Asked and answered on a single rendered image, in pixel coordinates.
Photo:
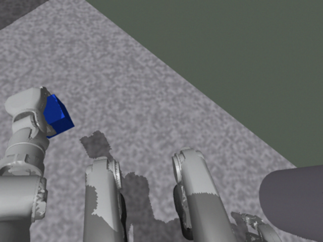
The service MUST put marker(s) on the right robot hand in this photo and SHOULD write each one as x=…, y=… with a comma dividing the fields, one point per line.
x=265, y=232

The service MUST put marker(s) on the right robot foot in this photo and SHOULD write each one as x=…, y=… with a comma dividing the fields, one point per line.
x=187, y=232

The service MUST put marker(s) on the left robot arm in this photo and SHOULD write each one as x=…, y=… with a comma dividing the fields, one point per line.
x=23, y=194

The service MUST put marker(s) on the left robot hand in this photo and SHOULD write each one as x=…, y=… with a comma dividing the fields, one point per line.
x=33, y=98

